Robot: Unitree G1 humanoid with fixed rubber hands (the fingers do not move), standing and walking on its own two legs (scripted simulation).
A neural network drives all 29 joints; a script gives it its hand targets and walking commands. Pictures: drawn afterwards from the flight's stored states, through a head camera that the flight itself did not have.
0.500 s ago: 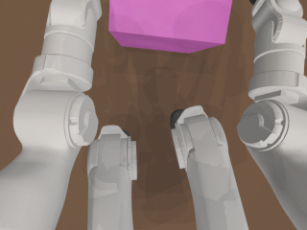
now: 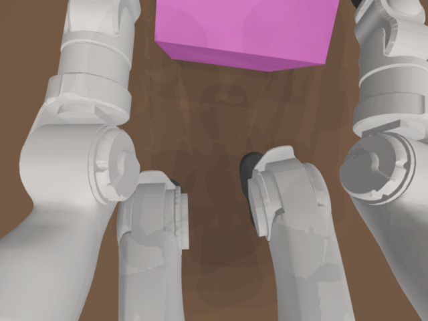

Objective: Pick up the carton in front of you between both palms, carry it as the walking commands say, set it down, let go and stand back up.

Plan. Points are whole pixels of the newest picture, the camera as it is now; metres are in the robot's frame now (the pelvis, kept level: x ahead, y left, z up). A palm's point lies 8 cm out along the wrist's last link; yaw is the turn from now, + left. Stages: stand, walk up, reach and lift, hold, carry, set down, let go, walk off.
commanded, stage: set down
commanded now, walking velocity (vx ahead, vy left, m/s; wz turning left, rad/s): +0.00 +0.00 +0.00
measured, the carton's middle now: out of the picture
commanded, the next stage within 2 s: let go in 1.36 s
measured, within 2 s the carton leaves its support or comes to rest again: neither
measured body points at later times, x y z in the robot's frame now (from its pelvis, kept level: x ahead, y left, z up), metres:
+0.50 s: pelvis -0.03 -0.01 -0.01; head +0.35 -0.05 +0.23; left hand +0.61 +0.05 -0.14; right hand +0.52 -0.31 -0.15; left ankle +0.08 +0.10 -0.35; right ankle +0.11 -0.12 -0.35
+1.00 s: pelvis +0.00 -0.01 +0.12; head +0.35 -0.04 +0.40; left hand +0.62 +0.08 +0.01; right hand +0.52 -0.31 +0.01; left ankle +0.08 +0.10 -0.35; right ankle +0.11 -0.12 -0.35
